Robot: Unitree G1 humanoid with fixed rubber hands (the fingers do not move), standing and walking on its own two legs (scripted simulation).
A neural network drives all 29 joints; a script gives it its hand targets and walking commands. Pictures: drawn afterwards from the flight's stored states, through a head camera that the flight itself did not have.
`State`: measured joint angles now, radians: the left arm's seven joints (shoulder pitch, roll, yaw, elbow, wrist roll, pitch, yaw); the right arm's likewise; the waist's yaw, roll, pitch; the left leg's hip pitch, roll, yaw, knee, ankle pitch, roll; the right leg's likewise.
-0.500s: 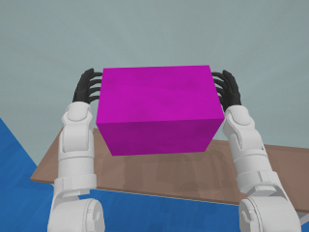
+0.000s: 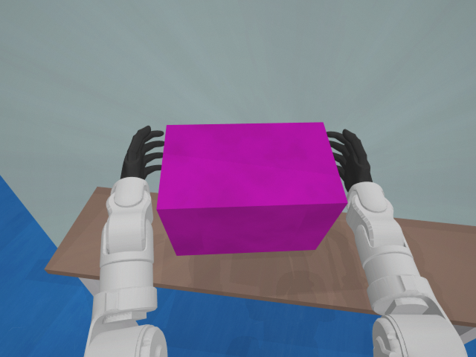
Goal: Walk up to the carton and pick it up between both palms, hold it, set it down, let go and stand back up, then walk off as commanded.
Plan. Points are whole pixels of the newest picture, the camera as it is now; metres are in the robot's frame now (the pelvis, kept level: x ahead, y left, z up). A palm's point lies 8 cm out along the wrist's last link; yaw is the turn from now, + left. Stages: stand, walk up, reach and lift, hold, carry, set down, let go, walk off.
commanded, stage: set down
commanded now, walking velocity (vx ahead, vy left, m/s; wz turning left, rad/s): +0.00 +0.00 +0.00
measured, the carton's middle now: (246, 192) +0.39 +0.01 +0.09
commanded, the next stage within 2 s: none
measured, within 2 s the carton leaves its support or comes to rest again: neither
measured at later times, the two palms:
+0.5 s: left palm (148, 189) +0.36 +0.18 +0.12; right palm (352, 183) +0.39 -0.18 +0.11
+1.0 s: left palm (154, 204) +0.36 +0.17 +0.08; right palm (349, 192) +0.40 -0.19 +0.08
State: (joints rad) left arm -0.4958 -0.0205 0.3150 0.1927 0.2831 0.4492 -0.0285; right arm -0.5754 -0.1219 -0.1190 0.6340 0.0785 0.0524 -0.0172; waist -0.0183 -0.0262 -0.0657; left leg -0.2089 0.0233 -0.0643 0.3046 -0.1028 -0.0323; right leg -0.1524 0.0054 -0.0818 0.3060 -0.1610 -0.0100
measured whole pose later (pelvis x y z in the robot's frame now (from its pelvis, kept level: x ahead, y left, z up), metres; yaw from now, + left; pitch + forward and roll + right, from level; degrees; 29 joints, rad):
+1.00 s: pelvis +0.02 -0.01 +0.00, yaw +0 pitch +2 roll +0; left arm -0.41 -0.09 0.31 0.39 0.26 0.16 0.06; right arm -0.58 -0.13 -0.19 0.86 0.02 -0.14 0.05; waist 0.03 -0.03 -0.01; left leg -0.21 0.04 -0.06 0.30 -0.12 -0.04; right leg -0.15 0.02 -0.08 0.31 -0.18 -0.02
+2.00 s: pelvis +0.03 -0.02 +0.00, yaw +0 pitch +6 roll +0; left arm -0.41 -0.09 0.31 0.69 0.20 -0.16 0.12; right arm -0.59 -0.16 -0.23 1.11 -0.01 -0.39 0.07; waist 0.06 -0.01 -0.01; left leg -0.27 0.04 -0.06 0.30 -0.13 -0.05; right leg -0.22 0.02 -0.08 0.31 -0.19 -0.04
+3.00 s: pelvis +0.04 -0.02 +0.00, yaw +0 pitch +11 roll +0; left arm -0.41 -0.08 0.34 0.85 0.19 -0.43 0.12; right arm -0.60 -0.17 -0.23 1.23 -0.05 -0.55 0.05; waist 0.06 0.00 -0.07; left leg -0.36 0.04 -0.06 0.30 -0.14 -0.05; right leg -0.30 0.02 -0.08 0.31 -0.20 -0.04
